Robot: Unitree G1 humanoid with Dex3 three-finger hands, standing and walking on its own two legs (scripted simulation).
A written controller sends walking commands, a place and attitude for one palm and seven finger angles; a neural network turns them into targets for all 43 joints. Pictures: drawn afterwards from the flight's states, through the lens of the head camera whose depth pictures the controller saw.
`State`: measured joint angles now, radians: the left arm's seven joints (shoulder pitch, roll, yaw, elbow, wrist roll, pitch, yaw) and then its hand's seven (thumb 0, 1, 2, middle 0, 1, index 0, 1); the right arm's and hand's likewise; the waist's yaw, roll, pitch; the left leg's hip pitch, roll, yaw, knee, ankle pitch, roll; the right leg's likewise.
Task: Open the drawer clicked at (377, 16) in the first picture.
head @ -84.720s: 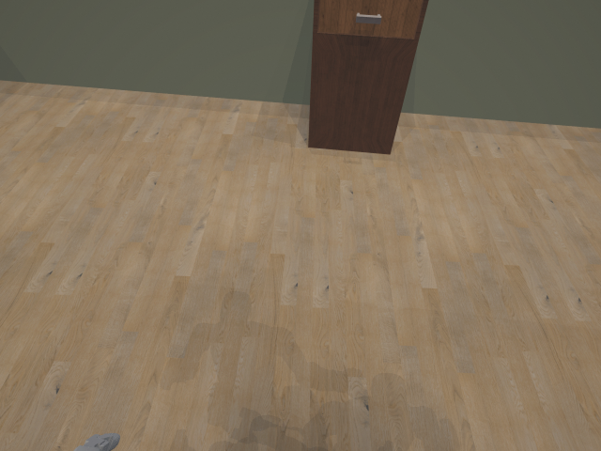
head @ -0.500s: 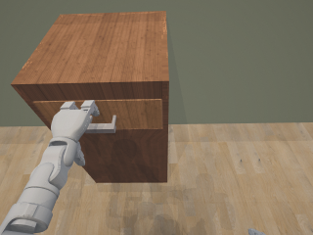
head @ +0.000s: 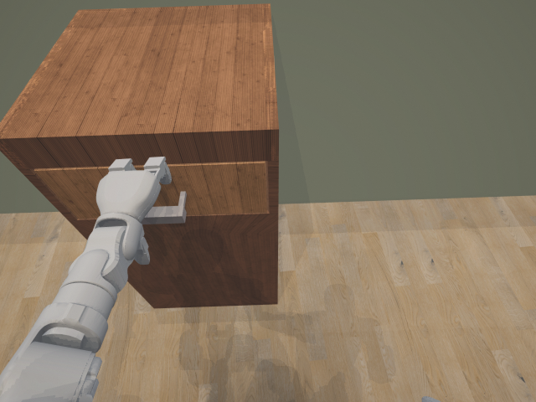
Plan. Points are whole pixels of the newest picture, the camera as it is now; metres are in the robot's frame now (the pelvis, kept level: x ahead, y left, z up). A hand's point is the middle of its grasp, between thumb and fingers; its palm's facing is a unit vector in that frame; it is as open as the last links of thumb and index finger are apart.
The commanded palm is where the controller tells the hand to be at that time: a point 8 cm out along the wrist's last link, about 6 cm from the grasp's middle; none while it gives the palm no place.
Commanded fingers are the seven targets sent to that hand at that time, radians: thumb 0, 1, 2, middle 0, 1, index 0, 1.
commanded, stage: move the hooked fingers above the handle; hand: left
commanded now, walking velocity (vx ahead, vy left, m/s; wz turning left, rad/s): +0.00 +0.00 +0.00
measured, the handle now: (159, 206) +0.46 +0.23 -0.04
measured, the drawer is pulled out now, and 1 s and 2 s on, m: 0.00 0.00 0.00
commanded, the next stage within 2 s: lower the fingers behind the handle in 1.40 s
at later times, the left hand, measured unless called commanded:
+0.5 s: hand (148, 207) +0.42 +0.22 +0.01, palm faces -0.02 -0.02 -1.00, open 13.6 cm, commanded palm +0.41 +0.24 +0.07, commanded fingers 0.00 -0.50 0.30 -0.30 -1.20 -0.30 -1.20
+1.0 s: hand (148, 207) +0.42 +0.22 +0.01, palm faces -0.01 -0.01 -1.00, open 13.6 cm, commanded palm +0.42 +0.25 +0.06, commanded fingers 0.00 -0.50 0.30 -0.30 -1.20 -0.30 -1.20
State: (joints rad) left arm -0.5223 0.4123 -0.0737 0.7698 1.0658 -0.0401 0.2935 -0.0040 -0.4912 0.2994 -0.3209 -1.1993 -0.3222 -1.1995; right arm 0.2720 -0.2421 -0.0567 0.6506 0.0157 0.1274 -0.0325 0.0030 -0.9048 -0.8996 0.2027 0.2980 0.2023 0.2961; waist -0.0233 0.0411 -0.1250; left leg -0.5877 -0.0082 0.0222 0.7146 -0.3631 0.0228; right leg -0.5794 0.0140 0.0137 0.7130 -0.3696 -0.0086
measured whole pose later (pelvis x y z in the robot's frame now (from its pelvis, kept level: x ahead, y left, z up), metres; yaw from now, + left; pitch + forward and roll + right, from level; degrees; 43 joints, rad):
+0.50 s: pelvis -0.01 +0.00 -0.01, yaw +0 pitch +16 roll +0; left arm -0.64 0.43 -0.07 0.94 1.08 -0.07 0.37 0.00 -0.49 0.30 -0.35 -1.22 -0.35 -1.24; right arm 0.31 -0.25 -0.06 0.68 0.02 0.13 -0.04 0.00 -0.91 -0.90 0.20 0.30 0.20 0.30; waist -0.06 0.04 -0.14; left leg -0.67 0.00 0.01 0.76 -0.36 0.02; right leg -0.66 0.02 0.00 0.74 -0.36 -0.01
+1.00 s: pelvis -0.04 +0.00 -0.01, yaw +0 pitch +17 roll -1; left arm -0.76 0.46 -0.07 1.06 1.09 -0.08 0.39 0.00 -0.49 0.30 -0.37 -1.24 -0.35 -1.24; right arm 0.33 -0.26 -0.03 0.67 0.02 0.11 -0.06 0.00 -0.90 -0.90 0.20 0.30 0.20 0.30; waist -0.10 0.04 -0.13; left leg -0.77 0.00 0.01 0.82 -0.34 0.03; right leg -0.75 0.02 0.00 0.80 -0.34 0.00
